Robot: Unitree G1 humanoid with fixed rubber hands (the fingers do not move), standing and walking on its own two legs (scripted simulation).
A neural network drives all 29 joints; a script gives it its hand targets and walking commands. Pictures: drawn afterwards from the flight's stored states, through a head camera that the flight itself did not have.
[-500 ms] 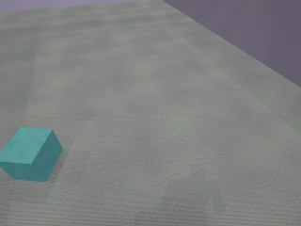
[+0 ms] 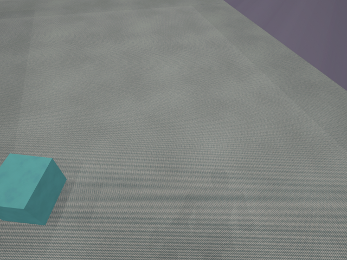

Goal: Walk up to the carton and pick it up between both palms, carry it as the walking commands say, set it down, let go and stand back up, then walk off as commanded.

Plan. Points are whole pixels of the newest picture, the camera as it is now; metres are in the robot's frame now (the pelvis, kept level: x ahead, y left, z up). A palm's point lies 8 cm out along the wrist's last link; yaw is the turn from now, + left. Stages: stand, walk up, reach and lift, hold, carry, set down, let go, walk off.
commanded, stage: walk off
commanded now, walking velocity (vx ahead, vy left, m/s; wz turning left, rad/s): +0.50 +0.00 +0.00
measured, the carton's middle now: (27, 189) +0.57 +0.78 -0.64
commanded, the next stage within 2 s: stand in 0.38 s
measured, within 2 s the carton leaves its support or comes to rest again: neither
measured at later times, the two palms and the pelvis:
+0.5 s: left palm (98, 207) +0.29 +0.22 -0.10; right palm (283, 209) +0.31 -0.30 -0.11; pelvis +0.23 -0.04 +0.01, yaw +0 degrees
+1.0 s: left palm (92, 186) +0.37 +0.26 -0.14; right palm (256, 162) +0.45 -0.24 -0.09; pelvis +0.32 +0.02 +0.00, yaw +1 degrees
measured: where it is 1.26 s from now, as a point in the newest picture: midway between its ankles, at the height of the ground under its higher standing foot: (169, 255)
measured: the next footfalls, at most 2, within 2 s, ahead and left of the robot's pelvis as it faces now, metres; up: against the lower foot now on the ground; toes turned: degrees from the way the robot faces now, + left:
right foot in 0.32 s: +0.28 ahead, -0.14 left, +0.00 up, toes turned -2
left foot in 0.72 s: +0.45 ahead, +0.11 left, +0.00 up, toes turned +1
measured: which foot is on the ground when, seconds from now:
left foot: down 0.00-0.34, up 0.36-0.70, down 0.72-1.00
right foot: up 0.00-0.30, down 0.32-0.74, up 0.76-1.00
